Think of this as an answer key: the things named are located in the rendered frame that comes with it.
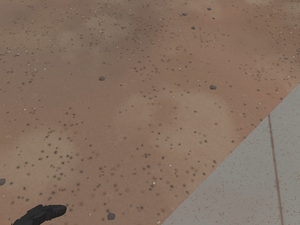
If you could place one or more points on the robot left hand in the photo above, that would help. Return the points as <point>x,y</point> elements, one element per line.
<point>40,213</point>

